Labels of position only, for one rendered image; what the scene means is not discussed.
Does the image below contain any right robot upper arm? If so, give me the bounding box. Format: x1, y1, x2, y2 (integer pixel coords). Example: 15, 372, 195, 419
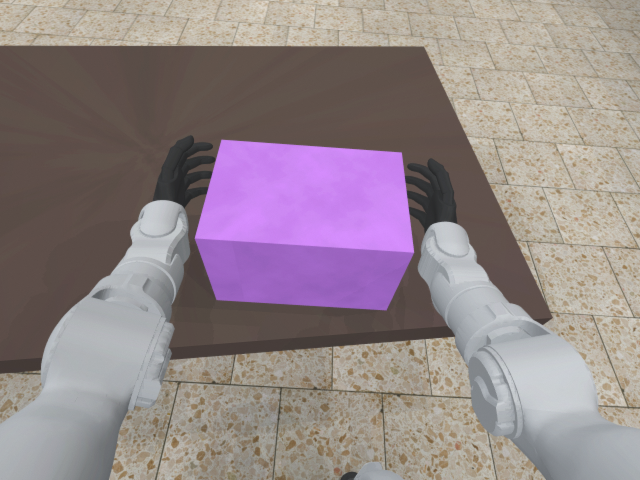
468, 334, 640, 480

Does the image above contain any left robot upper arm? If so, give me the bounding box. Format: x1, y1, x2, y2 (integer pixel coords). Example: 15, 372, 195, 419
0, 297, 175, 480

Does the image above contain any robot right forearm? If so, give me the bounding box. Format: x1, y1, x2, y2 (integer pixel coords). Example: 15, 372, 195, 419
418, 222, 598, 407

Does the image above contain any robot left forearm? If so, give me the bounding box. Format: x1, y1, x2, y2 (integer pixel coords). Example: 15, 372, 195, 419
41, 200, 190, 389

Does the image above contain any robot left hand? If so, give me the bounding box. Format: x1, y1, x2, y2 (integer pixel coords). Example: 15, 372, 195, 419
152, 135, 215, 209

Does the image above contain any robot right hand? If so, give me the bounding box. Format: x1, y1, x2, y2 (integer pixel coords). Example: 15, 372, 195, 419
405, 158, 457, 233

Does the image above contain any table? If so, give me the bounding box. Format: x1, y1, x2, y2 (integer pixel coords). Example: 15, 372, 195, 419
0, 46, 553, 374

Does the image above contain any carton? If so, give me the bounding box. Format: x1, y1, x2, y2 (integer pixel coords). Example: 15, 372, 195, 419
195, 140, 414, 310

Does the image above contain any robot right shin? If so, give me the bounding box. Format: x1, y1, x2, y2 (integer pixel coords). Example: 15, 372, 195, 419
356, 462, 383, 478

